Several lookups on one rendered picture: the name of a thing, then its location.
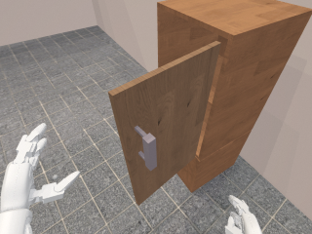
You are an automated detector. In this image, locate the handle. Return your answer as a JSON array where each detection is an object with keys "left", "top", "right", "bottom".
[{"left": 135, "top": 126, "right": 157, "bottom": 172}]

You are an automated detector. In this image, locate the left robot hand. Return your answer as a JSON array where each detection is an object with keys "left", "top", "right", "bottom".
[{"left": 0, "top": 123, "right": 81, "bottom": 213}]

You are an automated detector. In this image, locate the cupboard door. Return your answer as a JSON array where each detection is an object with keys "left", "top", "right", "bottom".
[{"left": 108, "top": 41, "right": 221, "bottom": 205}]

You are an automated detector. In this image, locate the left robot forearm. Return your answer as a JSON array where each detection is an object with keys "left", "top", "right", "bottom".
[{"left": 0, "top": 209, "right": 33, "bottom": 234}]

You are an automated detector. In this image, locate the right robot hand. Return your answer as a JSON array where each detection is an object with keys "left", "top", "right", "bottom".
[{"left": 224, "top": 195, "right": 262, "bottom": 234}]

